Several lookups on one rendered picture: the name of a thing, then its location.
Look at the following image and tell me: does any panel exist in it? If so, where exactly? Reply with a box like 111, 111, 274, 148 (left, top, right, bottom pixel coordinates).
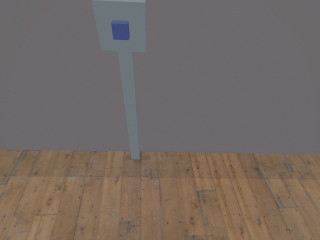
91, 0, 147, 160

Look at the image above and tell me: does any button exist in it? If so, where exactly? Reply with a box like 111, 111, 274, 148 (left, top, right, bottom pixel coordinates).
111, 20, 130, 40

